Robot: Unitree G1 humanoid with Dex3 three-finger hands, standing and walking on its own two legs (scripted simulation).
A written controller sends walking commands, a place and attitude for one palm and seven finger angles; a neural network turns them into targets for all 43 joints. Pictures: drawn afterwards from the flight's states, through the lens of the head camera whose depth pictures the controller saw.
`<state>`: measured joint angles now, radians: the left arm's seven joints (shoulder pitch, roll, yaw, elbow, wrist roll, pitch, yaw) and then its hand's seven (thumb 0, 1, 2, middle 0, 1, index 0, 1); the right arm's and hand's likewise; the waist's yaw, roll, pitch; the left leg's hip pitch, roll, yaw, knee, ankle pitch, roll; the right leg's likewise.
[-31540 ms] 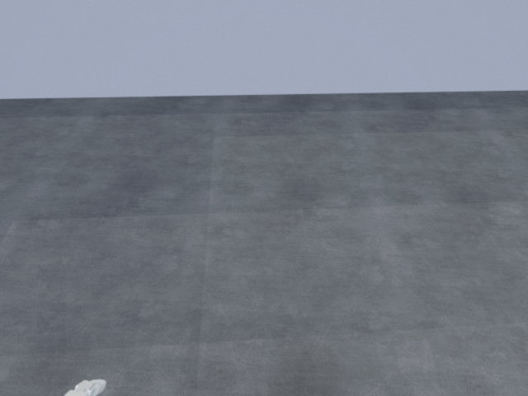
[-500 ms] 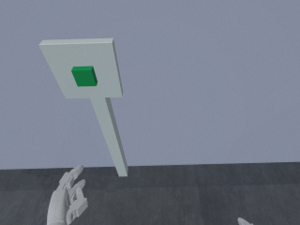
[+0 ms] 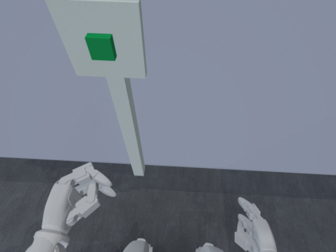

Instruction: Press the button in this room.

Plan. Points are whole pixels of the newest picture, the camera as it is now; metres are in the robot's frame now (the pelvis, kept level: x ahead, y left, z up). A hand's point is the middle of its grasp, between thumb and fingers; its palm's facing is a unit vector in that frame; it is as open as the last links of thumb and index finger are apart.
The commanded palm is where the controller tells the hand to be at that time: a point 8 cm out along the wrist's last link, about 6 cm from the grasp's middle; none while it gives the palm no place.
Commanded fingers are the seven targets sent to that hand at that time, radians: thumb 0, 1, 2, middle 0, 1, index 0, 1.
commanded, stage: raise the hand and make a fist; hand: left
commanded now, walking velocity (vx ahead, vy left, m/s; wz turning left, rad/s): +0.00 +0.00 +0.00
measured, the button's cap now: (102, 46) +0.56 +0.23 +0.18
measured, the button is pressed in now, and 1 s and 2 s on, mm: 0 0 0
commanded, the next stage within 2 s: aim a knuckle at the button in 1.30 s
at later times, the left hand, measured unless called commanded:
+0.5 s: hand (75, 170) +0.24 +0.20 +0.13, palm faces +0.07 -1.00 -0.07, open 3.1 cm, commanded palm +0.21 +0.25 +0.14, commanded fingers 0.00 0.90 0.90 -1.30 -1.50 -1.30 -1.50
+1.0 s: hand (56, 136) +0.28 +0.22 +0.18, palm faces +0.06 -1.00 -0.06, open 3.1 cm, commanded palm +0.24 +0.27 +0.18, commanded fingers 0.00 0.90 0.90 -1.30 -1.50 -1.30 -1.50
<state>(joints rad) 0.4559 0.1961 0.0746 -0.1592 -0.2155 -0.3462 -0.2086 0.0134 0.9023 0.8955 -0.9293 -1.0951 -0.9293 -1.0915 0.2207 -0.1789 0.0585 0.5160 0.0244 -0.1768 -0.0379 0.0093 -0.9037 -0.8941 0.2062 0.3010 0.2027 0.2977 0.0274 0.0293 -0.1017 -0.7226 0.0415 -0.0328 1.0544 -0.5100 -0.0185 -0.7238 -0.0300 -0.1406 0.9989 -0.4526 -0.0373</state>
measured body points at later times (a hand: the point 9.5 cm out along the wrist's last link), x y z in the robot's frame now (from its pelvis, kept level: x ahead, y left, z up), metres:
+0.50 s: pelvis +0.03 +0.01 +0.03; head +0.04 +0.01 +0.48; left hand +0.23 +0.25 +0.13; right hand +0.21 -0.22 -0.03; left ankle +0.01 +0.13 -0.67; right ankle +0.03 -0.10 -0.67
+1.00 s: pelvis +0.03 +0.01 +0.05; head +0.02 +0.00 +0.50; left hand +0.27 +0.28 +0.19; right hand +0.21 -0.22 -0.02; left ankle +0.01 +0.13 -0.67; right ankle +0.03 -0.10 -0.67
